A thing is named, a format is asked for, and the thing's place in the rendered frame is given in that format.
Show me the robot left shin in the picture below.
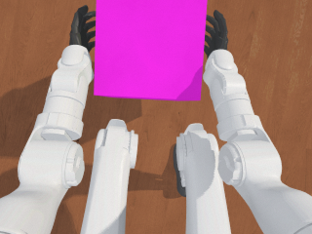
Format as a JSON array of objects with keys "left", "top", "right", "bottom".
[{"left": 94, "top": 119, "right": 128, "bottom": 159}]

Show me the left robot hand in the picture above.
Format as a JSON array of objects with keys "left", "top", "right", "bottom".
[{"left": 69, "top": 5, "right": 97, "bottom": 52}]

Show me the carton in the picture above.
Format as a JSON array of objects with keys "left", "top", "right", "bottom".
[{"left": 94, "top": 0, "right": 208, "bottom": 101}]

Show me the right robot upper arm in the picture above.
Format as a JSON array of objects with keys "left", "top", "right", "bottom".
[{"left": 217, "top": 139, "right": 312, "bottom": 234}]

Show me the right robot hand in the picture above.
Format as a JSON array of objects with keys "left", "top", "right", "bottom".
[{"left": 204, "top": 10, "right": 228, "bottom": 59}]

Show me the left robot upper arm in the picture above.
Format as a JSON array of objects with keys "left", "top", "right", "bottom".
[{"left": 0, "top": 139, "right": 85, "bottom": 234}]

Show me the left robot forearm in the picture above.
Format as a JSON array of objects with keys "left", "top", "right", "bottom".
[{"left": 18, "top": 45, "right": 95, "bottom": 181}]

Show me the robot right shin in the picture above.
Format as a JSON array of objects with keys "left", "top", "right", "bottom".
[{"left": 179, "top": 123, "right": 219, "bottom": 187}]

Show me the right robot forearm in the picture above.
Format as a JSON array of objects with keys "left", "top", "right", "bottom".
[{"left": 203, "top": 49, "right": 282, "bottom": 171}]

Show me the robot shin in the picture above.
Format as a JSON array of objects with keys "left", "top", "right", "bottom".
[
  {"left": 94, "top": 119, "right": 128, "bottom": 159},
  {"left": 179, "top": 123, "right": 219, "bottom": 187}
]

